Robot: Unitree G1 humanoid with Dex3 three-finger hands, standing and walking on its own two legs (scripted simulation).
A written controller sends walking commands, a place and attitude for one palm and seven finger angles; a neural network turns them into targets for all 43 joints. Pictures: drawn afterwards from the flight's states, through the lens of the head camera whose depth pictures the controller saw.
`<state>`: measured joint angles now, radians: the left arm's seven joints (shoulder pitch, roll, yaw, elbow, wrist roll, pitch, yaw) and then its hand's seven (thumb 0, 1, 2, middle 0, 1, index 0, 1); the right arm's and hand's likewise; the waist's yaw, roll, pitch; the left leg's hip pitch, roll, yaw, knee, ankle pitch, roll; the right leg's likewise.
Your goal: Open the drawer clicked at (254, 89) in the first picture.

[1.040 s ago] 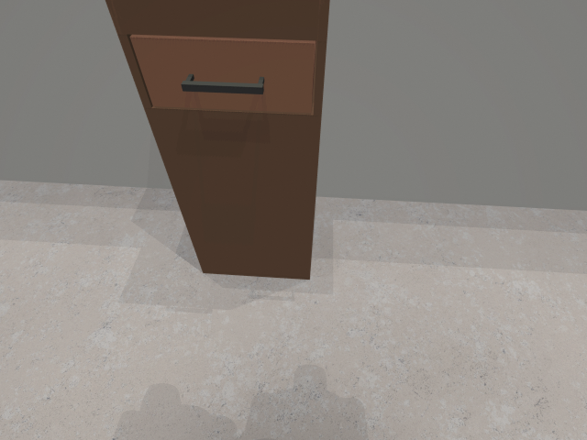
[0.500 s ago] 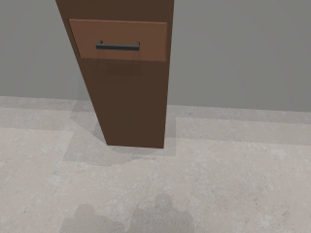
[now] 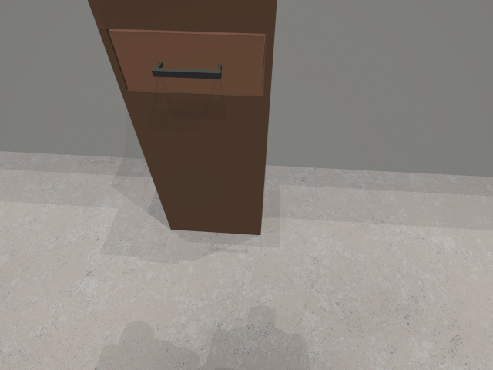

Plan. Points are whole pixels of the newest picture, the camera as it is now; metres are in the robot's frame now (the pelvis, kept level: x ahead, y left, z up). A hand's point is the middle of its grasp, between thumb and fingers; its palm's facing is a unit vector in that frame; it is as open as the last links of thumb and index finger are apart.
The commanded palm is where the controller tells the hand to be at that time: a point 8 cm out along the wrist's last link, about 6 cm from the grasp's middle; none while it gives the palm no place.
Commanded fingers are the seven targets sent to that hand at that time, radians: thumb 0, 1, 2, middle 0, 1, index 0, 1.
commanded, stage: take the last steps up to it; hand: left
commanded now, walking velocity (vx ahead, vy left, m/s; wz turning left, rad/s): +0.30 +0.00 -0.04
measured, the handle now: (188, 70) +0.79 +0.20 +0.08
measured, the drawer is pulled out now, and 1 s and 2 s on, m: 0.00 0.00 0.00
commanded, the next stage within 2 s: come to a stop and stand still in 0.64 s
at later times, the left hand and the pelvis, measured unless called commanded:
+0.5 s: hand out of the picture +0.15 +0.18 -0.18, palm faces +0.11 -0.96 -0.27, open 7.3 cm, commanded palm none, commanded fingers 0.00 0.90 0.90 -0.20 -0.30 -0.20 -0.30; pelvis +0.11 -0.03 -0.01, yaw +2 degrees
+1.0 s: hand (195, 303) +0.28 +0.13 -0.18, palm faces +0.07 -0.96 -0.27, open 7.3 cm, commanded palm none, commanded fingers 0.00 0.90 0.90 -0.20 -0.30 -0.20 -0.30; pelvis +0.27 -0.06 -0.01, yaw +1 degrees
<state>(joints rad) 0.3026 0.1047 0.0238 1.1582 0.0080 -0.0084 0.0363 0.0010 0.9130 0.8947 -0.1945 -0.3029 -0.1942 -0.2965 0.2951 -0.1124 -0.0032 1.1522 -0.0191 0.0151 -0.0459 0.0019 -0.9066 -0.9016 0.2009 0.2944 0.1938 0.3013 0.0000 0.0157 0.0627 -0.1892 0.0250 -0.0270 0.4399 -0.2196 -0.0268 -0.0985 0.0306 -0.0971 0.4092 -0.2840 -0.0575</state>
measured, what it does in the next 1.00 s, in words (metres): walks ahead: right foot, then left foot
